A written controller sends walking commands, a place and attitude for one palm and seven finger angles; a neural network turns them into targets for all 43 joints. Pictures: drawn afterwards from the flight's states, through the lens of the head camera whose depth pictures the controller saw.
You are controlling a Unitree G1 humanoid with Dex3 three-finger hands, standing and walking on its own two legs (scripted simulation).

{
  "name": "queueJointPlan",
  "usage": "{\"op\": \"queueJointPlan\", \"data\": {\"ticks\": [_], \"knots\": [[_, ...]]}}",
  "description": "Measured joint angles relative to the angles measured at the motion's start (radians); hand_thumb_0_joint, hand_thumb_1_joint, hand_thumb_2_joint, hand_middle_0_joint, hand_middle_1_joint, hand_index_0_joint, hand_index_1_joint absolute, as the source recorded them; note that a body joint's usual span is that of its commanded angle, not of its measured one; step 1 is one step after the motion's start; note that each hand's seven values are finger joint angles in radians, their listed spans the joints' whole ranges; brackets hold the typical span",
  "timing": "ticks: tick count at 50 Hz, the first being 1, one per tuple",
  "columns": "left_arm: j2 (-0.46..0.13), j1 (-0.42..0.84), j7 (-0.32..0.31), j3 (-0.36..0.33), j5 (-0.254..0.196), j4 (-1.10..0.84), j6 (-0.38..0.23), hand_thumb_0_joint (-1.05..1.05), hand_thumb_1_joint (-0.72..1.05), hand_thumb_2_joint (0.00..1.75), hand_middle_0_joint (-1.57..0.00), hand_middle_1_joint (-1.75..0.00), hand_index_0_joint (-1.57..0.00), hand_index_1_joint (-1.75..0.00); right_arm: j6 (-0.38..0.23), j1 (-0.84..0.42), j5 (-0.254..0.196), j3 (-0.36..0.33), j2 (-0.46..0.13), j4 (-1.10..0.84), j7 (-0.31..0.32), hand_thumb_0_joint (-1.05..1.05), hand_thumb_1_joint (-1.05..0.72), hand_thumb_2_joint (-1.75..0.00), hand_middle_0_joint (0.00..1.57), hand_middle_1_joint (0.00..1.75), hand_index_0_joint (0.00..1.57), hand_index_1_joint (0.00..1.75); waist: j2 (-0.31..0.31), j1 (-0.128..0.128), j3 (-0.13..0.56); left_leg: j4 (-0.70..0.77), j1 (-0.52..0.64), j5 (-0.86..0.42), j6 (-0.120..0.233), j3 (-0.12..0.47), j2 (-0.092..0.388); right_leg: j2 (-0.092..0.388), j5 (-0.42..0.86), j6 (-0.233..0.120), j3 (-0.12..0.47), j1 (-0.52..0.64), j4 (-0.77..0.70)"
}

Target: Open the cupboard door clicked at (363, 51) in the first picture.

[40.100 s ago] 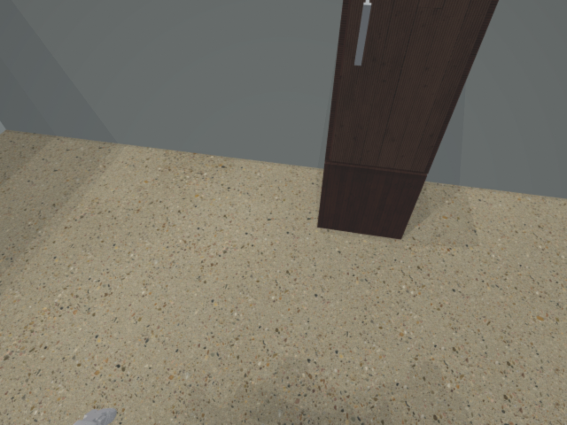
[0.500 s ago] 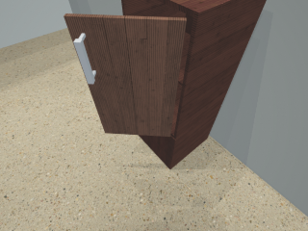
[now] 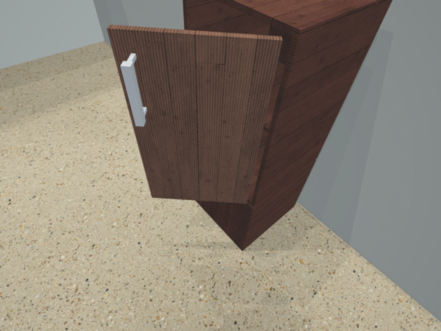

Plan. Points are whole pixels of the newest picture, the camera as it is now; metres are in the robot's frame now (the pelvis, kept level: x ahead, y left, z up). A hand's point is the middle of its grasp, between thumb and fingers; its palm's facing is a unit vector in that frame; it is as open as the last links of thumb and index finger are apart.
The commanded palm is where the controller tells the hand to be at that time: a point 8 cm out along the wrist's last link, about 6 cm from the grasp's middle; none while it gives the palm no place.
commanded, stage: come to a stop and stand still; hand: left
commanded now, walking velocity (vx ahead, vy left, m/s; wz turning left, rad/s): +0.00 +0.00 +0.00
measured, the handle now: (136, 91) +0.56 +0.24 +0.12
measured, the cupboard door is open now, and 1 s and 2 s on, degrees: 47 47 47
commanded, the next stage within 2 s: look again from close up in 0.04 s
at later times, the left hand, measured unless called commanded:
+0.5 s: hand out of the picture +0.00 +0.14 -0.17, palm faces +0.00 -0.97 -0.25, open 7.4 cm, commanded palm none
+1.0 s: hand out of the picture -0.02 +0.11 -0.18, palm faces +0.07 -0.98 -0.19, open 7.4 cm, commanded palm none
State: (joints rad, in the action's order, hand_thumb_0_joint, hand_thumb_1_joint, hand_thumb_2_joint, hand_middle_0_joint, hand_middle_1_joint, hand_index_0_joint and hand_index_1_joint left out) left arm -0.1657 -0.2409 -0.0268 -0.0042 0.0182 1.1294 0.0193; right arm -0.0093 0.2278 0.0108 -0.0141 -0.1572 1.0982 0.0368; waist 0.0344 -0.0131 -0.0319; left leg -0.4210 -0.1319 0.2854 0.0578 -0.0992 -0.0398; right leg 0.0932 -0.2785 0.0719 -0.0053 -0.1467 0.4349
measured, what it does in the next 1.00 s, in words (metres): shifts its weight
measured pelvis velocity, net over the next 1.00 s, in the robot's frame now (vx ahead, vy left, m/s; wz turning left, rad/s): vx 0.00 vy -0.06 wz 0.03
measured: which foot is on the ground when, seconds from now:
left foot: down 0.00-1.00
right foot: down 0.00-1.00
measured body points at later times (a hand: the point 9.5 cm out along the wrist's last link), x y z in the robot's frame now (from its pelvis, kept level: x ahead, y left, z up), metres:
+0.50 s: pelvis -0.01 -0.04 +0.00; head -0.01 -0.07 +0.44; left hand +0.00 +0.19 -0.15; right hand -0.01 -0.26 -0.18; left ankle -0.03 +0.07 -0.74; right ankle -0.03 -0.17 -0.74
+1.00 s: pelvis +0.00 -0.06 -0.01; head +0.01 -0.07 +0.44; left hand -0.02 +0.16 -0.16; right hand +0.00 -0.29 -0.17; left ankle -0.03 +0.07 -0.74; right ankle -0.03 -0.17 -0.74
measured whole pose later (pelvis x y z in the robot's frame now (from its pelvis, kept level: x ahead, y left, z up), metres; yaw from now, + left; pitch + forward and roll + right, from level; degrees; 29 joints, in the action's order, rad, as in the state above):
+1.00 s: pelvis +0.00 -0.06 -0.01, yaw +2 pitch +0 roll +0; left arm -0.14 -0.31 -0.02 -0.01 0.03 1.08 -0.01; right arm 0.02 0.30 0.02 -0.01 -0.19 1.10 0.01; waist -0.02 -0.02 -0.03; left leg -0.54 -0.21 0.33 -0.01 -0.06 0.05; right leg 0.01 -0.33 -0.02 -0.07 -0.19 0.53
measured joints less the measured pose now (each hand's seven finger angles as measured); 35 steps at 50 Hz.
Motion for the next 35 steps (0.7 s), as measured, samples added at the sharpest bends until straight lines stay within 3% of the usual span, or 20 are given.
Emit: {"op": "queueJointPlan", "data": {"ticks": [7,12,19,35], "knots": [[0.003,-0.003,-0.003,0.001,-0.002,0.004,-0.005,0.01,0.91,0.90,-0.20,-0.30,-0.19,-0.30,0.004,0.040,0.000,0.005,0.013,0.033,-0.001,0.00,-0.92,-0.90,0.20,0.30,0.20,0.30,-0.009,0.010,-0.005,0.008,0.012,-0.001,-0.011,0.006,0.011,-0.011,0.000,-0.008,-0.007,0.014,-0.009],[0.008,-0.006,-0.020,0.019,0.003,-0.024,-0.028,0.01,0.91,0.90,-0.20,-0.30,-0.19,-0.30,-0.010,0.074,0.006,0.014,0.006,-0.020,-0.015,0.00,-0.91,-0.90,0.20,0.30,0.20,0.30,-0.039,0.022,-0.022,-0.075,-0.053,0.027,-0.019,0.018,0.024,-0.020,-0.029,-0.027,-0.018,-0.041,0.063],[0.015,-0.027,-0.013,0.023,-0.002,-0.031,-0.029,0.01,0.91,0.90,-0.20,-0.30,-0.19,-0.30,0.001,0.082,0.006,0.017,-0.007,-0.035,-0.013,0.01,-0.92,-0.90,0.20,0.30,0.20,0.30,-0.089,0.026,-0.005,-0.102,-0.046,0.038,-0.034,0.021,0.036,-0.030,-0.052,-0.037,-0.019,-0.045,0.111],[0.020,-0.040,0.001,0.023,-0.002,-0.032,-0.032,0.01,0.91,0.90,-0.20,-0.30,-0.20,-0.30,0.000,0.053,0.005,0.019,-0.018,-0.005,-0.018,0.00,-0.91,-0.90,0.20,0.30,0.20,0.30,-0.066,0.015,0.000,-0.037,-0.037,-0.015,-0.087,0.031,0.080,-0.077,-0.026,-0.091,-0.031,-0.057,0.087]]}}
